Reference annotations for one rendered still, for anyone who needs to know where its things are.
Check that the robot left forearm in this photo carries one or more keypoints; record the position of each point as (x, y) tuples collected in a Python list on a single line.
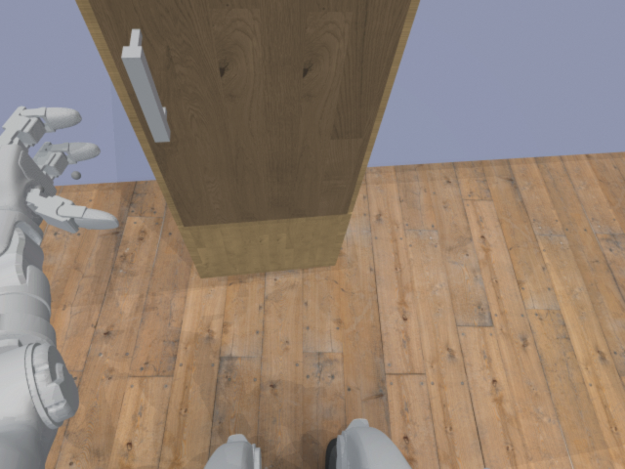
[(25, 297)]

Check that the left robot shin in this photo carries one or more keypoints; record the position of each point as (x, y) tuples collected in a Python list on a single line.
[(236, 438)]

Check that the cupboard door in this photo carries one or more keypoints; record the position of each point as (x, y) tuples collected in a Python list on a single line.
[(270, 103)]

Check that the robot left upper arm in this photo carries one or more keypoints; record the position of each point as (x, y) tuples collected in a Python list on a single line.
[(37, 393)]

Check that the robot right thigh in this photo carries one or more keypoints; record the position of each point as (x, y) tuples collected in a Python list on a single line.
[(368, 448)]

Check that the handle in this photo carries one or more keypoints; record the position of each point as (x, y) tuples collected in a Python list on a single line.
[(134, 60)]

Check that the robot left hand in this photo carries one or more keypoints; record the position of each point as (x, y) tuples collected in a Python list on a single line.
[(20, 174)]

